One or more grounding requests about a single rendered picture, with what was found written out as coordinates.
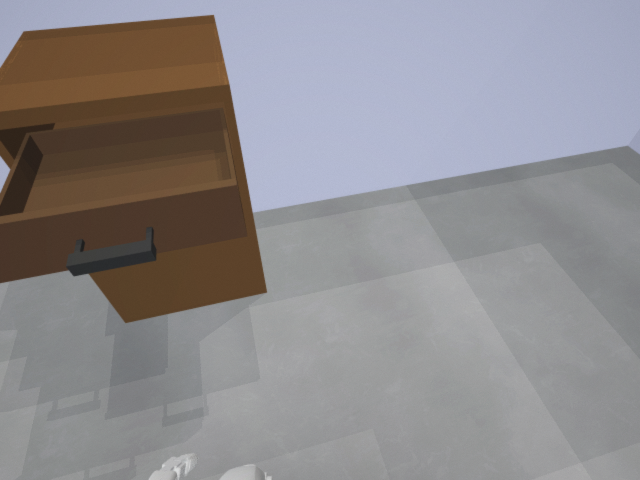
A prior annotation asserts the handle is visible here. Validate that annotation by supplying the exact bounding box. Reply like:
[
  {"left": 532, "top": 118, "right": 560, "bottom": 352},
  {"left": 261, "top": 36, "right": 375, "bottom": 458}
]
[{"left": 66, "top": 227, "right": 156, "bottom": 276}]

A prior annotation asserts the drawer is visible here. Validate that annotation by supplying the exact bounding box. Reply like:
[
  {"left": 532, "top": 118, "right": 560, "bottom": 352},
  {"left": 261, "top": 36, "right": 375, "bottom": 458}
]
[{"left": 0, "top": 108, "right": 247, "bottom": 283}]

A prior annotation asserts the cabinet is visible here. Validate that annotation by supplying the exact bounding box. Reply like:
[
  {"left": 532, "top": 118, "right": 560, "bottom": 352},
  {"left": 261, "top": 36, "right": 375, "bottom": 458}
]
[{"left": 0, "top": 15, "right": 267, "bottom": 323}]

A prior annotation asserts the left robot hand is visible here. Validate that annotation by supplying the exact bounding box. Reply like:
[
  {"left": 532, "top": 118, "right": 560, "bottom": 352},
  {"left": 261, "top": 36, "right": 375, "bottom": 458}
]
[{"left": 148, "top": 453, "right": 198, "bottom": 480}]

